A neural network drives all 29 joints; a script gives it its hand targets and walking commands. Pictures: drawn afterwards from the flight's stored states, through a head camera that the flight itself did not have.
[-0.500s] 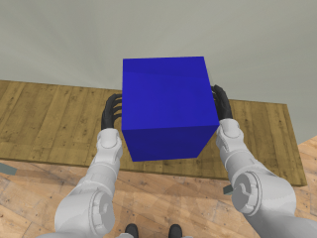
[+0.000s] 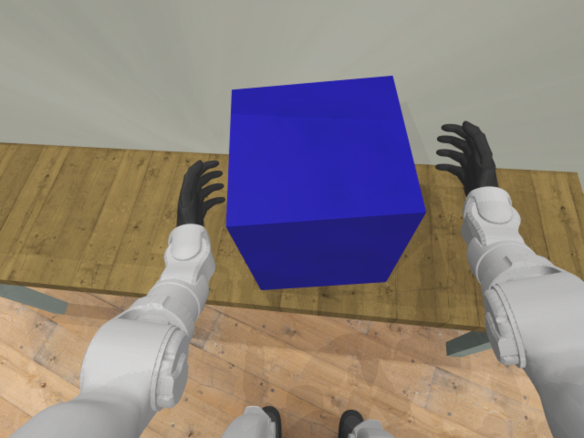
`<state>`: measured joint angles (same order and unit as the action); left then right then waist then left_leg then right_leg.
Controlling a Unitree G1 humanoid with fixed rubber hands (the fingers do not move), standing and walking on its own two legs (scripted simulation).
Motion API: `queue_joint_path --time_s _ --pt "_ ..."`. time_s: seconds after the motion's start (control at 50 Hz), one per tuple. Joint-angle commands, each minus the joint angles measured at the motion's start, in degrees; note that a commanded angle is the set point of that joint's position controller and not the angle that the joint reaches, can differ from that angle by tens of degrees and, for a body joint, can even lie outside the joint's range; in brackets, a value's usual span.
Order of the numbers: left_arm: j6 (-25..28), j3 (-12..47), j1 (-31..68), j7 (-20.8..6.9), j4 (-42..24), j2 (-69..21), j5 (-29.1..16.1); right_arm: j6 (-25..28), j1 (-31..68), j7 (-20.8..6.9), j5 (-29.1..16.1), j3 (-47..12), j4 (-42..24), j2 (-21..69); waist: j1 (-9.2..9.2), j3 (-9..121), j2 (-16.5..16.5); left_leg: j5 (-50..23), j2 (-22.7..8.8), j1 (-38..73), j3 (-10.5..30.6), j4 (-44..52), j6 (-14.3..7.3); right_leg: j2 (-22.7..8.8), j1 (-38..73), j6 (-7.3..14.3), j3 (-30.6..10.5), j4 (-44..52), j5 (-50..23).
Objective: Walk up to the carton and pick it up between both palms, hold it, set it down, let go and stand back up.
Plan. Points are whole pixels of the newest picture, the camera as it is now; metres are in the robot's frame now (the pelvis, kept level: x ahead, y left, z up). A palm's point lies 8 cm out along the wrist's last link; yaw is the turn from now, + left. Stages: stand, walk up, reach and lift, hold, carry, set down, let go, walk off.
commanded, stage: set down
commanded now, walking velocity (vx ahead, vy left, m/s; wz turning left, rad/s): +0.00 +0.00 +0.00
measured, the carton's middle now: (318, 197) +0.45 +0.03 -0.01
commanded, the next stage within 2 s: none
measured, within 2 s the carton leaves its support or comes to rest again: neither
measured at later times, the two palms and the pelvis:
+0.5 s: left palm (156, 174) +0.40 +0.22 +0.10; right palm (485, 128) +0.48 -0.16 +0.12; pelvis -0.02 -0.01 +0.01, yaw +2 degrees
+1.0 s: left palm (143, 157) +0.40 +0.21 +0.14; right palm (549, 124) +0.45 -0.21 +0.15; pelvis -0.01 -0.01 +0.04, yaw +2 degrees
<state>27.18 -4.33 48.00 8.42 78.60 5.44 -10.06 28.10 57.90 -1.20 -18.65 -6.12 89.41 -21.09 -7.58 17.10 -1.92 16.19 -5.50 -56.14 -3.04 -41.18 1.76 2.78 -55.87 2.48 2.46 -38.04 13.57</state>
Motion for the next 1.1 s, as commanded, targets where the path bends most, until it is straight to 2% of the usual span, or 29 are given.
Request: queue_joint_path --time_s 0.0,0.04,0.06,0.1,0.14,0.18,0.24,0.28,0.32,0.36,0.38,0.44,0.52,0.54,0.56,0.6,0.62,0.64,0.68,0.74,0.78,0.8,0.82,0.84,0.86,0.9,0.92,0.96,1.08 --pt "0.20 3.83 25.74 -0.42 -18.93 10.70 -5.61 -1.20 28.14 -2.72 -4.80 -2.47 -17.88 -10.93 1.32 49.77 8.20 -27.43 4.58 19.17 -1.97 -1.60 1.97 1.58 31.80 -4.06 -1.44 -1.42 -31.26" --pt "-2.07 4.66 26.07 -0.50 -20.37 11.28 -6.12 -3.71 27.80 -3.56 -5.86 -3.42 -18.97 -11.80 1.06 47.64 8.46 -24.48 4.41 18.41 -1.73 -0.28 1.53 1.39 32.77 -3.89 -1.67 -1.51 -28.69" --pt "-3.18 3.95 25.81 -0.63 -20.03 11.82 -6.10 -4.71 28.11 -4.00 -6.46 -4.91 -19.83 -11.24 -0.47 46.78 9.30 -23.76 4.64 16.92 -2.11 -0.30 1.06 0.99 34.14 -3.94 -2.31 -1.63 -28.99" --pt "-5.25 3.56 26.68 -1.02 -20.62 12.92 -6.55 -6.64 28.94 -4.06 -6.61 -5.14 -21.82 -11.52 -0.22 45.66 11.97 -20.76 4.92 14.35 -2.24 1.04 0.06 0.42 38.23 -4.59 -3.06 -1.56 -29.67" --pt "-7.26 3.73 28.11 -0.93 -20.26 13.24 -6.81 -8.63 29.82 -4.22 -6.60 -4.82 -22.42 -11.55 -0.70 42.96 12.43 -16.15 4.78 12.59 -2.01 2.79 -0.74 0.07 37.59 -4.75 -3.21 -0.97 -23.98" --pt "-9.88 4.02 29.07 -0.89 -17.91 12.75 -6.67 -10.71 30.83 -4.41 -6.69 -4.56 -20.58 -10.95 -0.71 38.90 12.61 -13.25 4.70 12.69 -1.91 3.17 -1.07 -0.09 34.76 -4.47 -3.30 0.44 -18.73" --pt "-12.98 2.52 28.95 -1.11 -12.48 13.87 -5.95 -13.64 31.11 -3.64 -5.96 -5.15 -17.81 -10.38 -1.03 31.61 16.26 -6.84 4.91 8.51 -2.28 5.49 -2.84 -1.06 39.11 -4.79 -4.86 1.56 -14.01" --pt "-14.36 3.07 29.01 -1.32 -10.18 12.68 -5.52 -14.61 30.68 -3.35 -6.27 -5.24 -14.37 -10.05 -0.92 28.14 15.06 -7.19 4.68 9.83 -2.02 6.47 -2.55 -1.10 38.07 -4.28 -4.56 2.64 -12.44" --pt "-16.10 3.91 31.49 -0.52 -13.23 11.84 -4.68 -15.13 31.28 -3.31 -6.09 -3.42 -13.28 -11.66 -0.20 28.63 10.23 -9.36 4.39 14.85 -1.48 7.39 -0.77 -0.45 36.16 -3.34 -3.19 3.77 -12.76" --pt "-17.17 2.99 32.39 0.05 -14.43 12.14 -3.90 -15.36 31.64 -3.28 -4.79 -1.65 -14.14 -12.68 0.33 28.34 9.93 -9.57 4.20 18.69 -1.33 7.70 -0.48 0.09 34.00 -3.42 -2.44 4.67 -12.11" --pt "-17.35 3.64 34.04 0.74 -19.13 11.70 -4.04 -14.99 31.87 -3.26 -3.95 0.32 -16.37 -14.06 0.87 32.82 7.57 -11.88 3.95 21.28 -1.26 7.73 0.66 0.42 34.03 -3.09 -1.68 4.96 -14.16" --pt "-19.32 3.35 36.36 1.36 -22.10 12.41 -3.19 -15.78 33.82 -2.74 -2.76 1.84 -17.89 -15.01 1.85 34.43 7.06 -14.66 4.05 24.81 -1.22 7.77 1.24 0.50 35.53 -3.59 -1.47 5.73 -19.25" --pt "-22.99 4.46 36.67 2.21 -31.97 10.89 -1.90 -16.42 32.79 -2.91 -2.11 5.72 -18.89 -18.49 4.04 40.70 1.72 -23.23 3.38 35.55 0.21 7.21 3.65 1.67 34.23 -2.40 0.30 7.90 -24.83" --pt "-23.91 3.93 37.45 2.36 -32.45 11.40 -1.42 -17.40 32.85 -3.16 -2.17 5.04 -18.06 -18.09 3.33 40.62 0.75 -23.57 3.54 36.50 0.13 7.45 3.74 1.40 34.21 -2.31 0.00 8.45 -24.32" --pt "-24.83 3.35 38.42 2.94 -38.87 11.84 -1.39 -17.51 32.97 -3.37 -2.49 6.07 -22.07 -18.81 2.84 45.68 -0.88 -26.47 3.68 38.33 0.21 7.44 4.23 1.60 35.30 -2.39 0.21 8.72 -26.46" --pt "-27.51 2.50 36.35 2.65 -35.83 12.12 -0.72 -19.04 33.49 -3.62 -2.70 4.51 -21.65 -17.62 2.44 40.17 1.38 -26.50 4.07 37.10 0.53 7.83 3.31 1.22 37.34 -2.96 -0.52 9.26 -28.29" --pt "-28.40 2.10 36.53 2.40 -38.22 12.97 -0.44 -19.56 33.22 -3.61 -3.15 5.11 -22.48 -18.24 3.00 39.50 1.33 -26.04 4.36 36.71 0.67 8.86 2.93 0.99 40.17 -3.38 -0.74 9.36 -30.56" --pt "-29.31 0.75 34.58 2.23 -38.21 13.16 0.13 -20.06 33.16 -3.77 -3.95 3.27 -24.21 -17.74 1.33 38.71 3.31 -26.17 4.40 35.61 0.54 9.79 2.13 0.79 43.21 -3.80 -1.04 9.14 -31.88" --pt "-31.30 0.10 30.72 1.24 -34.97 13.12 1.22 -21.60 31.48 -3.71 -4.76 1.32 -21.60 -17.02 1.88 31.39 6.79 -24.42 4.51 32.23 0.90 12.00 0.49 0.31 48.32 -4.58 -1.91 9.51 -34.10" --pt "-33.49 -0.30 28.55 0.57 -31.87 12.01 2.37 -24.07 29.17 -4.83 -6.61 -0.87 -18.57 -15.87 0.92 22.64 6.52 -16.86 4.55 29.60 1.05 16.38 -0.77 -0.46 48.55 -4.27 -2.81 11.65 -24.33" --pt "-33.86 -0.23 23.25 0.40 -32.15 10.23 2.43 -24.33 24.78 -5.60 -7.85 -2.85 -20.38 -14.47 0.23 20.59 7.38 -17.26 4.37 31.56 1.05 17.07 -1.07 -0.02 48.37 -3.88 -2.75 13.01 -21.21" --pt "-33.83 0.34 26.78 0.16 -31.11 10.68 2.07 -24.73 27.67 -5.73 -7.23 -1.69 -19.87 -14.74 0.94 17.83 7.29 -14.55 4.37 30.79 0.95 17.92 -1.17 -0.17 46.32 -3.87 -2.67 13.77 -17.60" --pt "-33.59 -0.89 21.48 -0.12 -31.46 9.94 2.86 -24.53 22.01 -5.91 -7.38 -3.37 -21.25 -13.47 0.01 16.56 8.51 -15.66 4.53 31.27 0.54 18.32 -1.64 -0.33 48.94 -3.99 -3.03 13.92 -19.11" --pt "-33.26 -1.50 26.23 -0.40 -29.08 11.57 2.89 -24.77 26.81 -5.87 -7.45 -3.01 -21.10 -13.67 -0.21 14.41 8.57 -12.45 4.84 28.67 0.17 18.97 -2.04 -0.95 48.34 -4.33 -3.50 14.32 -16.32" --pt "-32.72 -1.83 18.37 -0.73 -29.51 9.59 3.87 -24.27 19.29 -5.97 -7.80 -4.61 -21.85 -12.17 -0.18 14.00 9.93 -14.12 4.79 29.45 0.18 19.30 -2.46 -1.11 52.08 -4.59 -4.06 14.24 -18.64" --pt "-30.76 -0.96 26.71 -1.12 -29.10 12.00 1.89 -23.60 27.09 -5.47 -6.49 -2.13 -25.95 -13.21 0.73 15.29 10.03 -9.55 5.15 26.07 -0.13 20.07 -2.85 -1.88 50.40 -4.81 -4.26 14.43 -15.57" --pt "-29.62 -1.00 19.51 -0.86 -30.96 10.06 2.10 -22.82 19.69 -5.49 -6.55 -2.90 -27.55 -12.01 0.46 17.07 10.89 -12.92 5.00 28.49 0.04 19.66 -2.82 -1.43 52.96 -4.65 -4.02 14.15 -18.46" --pt "-27.59 -1.36 22.06 -0.69 -33.83 10.73 2.93 -21.68 20.66 -4.88 -5.20 -0.74 -29.41 -12.15 1.00 17.76 9.05 -11.73 5.19 28.38 -0.32 19.93 -2.17 -1.74 52.34 -4.69 -4.23 14.24 -17.34" --pt "-24.58 -0.14 14.64 0.77 -50.36 8.10 4.26 -16.34 13.77 -4.16 -2.70 5.78 -36.43 -17.11 4.69 31.40 2.61 -27.87 4.60 43.05 0.99 14.98 1.57 1.09 49.15 -3.32 -1.29 12.65 -32.21"
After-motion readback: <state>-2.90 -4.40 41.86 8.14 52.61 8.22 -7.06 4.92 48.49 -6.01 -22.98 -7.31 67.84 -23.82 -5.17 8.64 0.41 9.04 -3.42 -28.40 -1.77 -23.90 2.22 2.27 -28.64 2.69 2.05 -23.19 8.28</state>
